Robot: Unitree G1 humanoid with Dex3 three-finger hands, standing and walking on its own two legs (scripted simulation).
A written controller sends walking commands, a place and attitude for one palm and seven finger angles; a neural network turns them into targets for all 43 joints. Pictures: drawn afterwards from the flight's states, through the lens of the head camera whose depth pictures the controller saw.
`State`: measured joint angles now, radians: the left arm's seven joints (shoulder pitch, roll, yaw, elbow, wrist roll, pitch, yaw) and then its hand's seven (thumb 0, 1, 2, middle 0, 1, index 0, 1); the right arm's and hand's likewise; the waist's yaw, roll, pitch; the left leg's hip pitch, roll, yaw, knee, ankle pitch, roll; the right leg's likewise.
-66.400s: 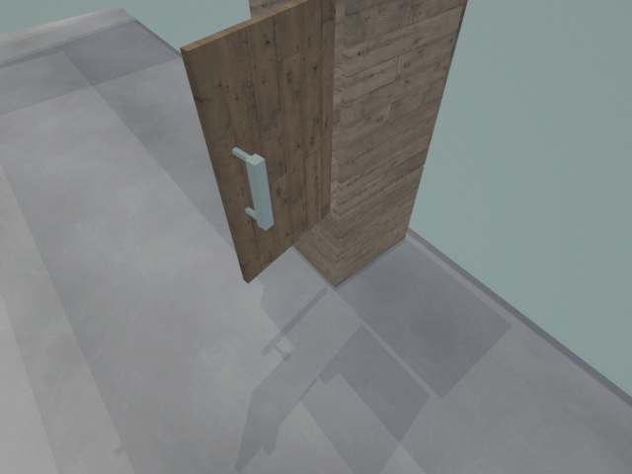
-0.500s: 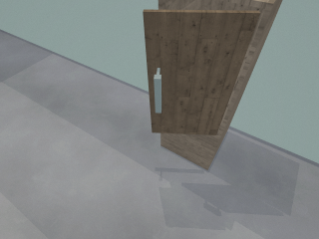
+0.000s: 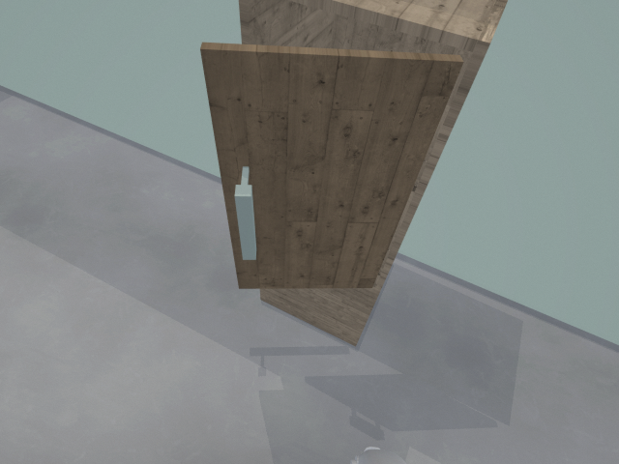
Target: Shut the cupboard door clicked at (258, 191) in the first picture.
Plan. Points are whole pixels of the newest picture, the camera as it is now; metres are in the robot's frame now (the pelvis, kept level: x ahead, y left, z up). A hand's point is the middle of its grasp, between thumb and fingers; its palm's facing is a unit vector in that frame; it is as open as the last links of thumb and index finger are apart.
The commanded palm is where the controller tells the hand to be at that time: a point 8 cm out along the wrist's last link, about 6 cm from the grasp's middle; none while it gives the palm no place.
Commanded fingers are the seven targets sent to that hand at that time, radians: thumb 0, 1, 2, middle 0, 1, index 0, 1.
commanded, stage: come to a stop and stand still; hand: left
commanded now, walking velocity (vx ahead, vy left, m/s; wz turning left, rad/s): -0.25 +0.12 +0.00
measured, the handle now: (247, 215) +0.51 +0.13 -0.04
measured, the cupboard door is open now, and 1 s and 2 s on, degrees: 29 29 29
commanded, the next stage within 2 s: look again from close up in 0.92 s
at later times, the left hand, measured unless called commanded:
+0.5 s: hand out of the picture +0.11 +0.17 -0.19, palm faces +0.07 -0.97 -0.22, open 7.4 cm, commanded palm none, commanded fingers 0.00 0.90 0.90 -0.20 -0.30 -0.20 -0.30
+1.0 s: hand out of the picture +0.06 +0.19 -0.17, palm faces +0.01 -0.97 -0.24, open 7.4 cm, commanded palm none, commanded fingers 0.00 0.90 0.90 -0.20 -0.30 -0.20 -0.30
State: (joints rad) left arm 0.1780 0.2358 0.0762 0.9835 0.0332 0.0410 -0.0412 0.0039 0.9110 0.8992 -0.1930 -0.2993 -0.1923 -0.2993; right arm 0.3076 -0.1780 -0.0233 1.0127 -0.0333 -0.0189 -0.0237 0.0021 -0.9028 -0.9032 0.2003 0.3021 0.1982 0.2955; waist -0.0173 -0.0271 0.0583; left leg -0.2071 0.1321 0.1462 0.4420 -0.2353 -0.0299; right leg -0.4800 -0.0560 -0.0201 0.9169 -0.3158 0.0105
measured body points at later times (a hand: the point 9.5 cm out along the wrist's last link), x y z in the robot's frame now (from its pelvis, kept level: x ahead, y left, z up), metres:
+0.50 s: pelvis +0.04 -0.02 -0.02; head +0.06 +0.00 +0.43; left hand +0.10 +0.22 -0.17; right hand +0.13 -0.28 -0.15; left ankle +0.03 +0.07 -0.75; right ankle +0.09 -0.18 -0.74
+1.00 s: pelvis +0.03 +0.01 +0.00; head +0.04 -0.01 +0.44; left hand +0.06 +0.24 -0.15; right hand +0.07 -0.23 -0.17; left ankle +0.03 +0.07 -0.74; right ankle +0.04 -0.12 -0.74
